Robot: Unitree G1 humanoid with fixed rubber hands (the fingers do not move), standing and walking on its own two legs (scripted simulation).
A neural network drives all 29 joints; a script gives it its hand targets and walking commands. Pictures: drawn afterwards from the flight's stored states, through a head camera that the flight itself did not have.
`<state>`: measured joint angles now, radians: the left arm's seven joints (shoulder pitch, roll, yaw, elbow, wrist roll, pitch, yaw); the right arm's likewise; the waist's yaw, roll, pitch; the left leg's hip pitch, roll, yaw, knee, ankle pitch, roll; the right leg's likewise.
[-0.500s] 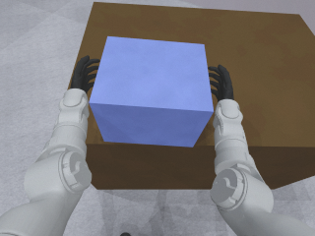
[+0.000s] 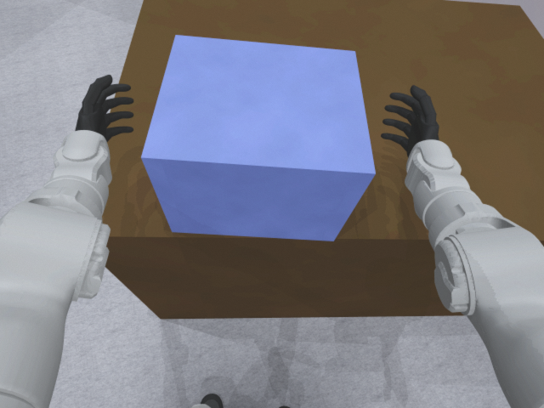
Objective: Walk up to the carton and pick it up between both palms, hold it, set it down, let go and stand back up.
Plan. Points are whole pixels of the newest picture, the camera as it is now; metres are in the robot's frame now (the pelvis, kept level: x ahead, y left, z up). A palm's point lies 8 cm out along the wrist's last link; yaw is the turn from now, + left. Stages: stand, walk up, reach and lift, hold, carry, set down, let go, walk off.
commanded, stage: set down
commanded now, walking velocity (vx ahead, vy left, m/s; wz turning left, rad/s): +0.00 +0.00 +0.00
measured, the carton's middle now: (260, 145) +0.50 +0.02 +0.04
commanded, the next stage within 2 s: none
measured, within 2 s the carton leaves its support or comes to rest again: neither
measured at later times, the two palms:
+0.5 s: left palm (62, 90) +0.49 +0.27 +0.15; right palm (438, 99) +0.49 -0.21 +0.16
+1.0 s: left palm (49, 76) +0.48 +0.27 +0.17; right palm (473, 94) +0.47 -0.24 +0.18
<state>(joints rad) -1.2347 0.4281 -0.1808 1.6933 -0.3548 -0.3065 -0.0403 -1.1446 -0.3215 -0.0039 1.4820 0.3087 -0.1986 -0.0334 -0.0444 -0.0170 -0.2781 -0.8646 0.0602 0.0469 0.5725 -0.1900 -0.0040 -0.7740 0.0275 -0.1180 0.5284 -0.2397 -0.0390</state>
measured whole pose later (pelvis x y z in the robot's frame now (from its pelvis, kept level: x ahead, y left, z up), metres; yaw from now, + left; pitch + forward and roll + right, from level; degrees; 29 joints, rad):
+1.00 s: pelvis -0.01 +0.00 +0.01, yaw +0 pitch +22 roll -2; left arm -1.25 0.54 -0.24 1.36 -0.42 0.01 -0.07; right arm -1.21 -0.48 0.15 1.36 0.53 -0.01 0.03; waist -0.03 -0.02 -0.23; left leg -0.72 0.06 0.04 0.48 -0.14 0.00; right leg -0.62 0.03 -0.12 0.41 -0.18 -0.04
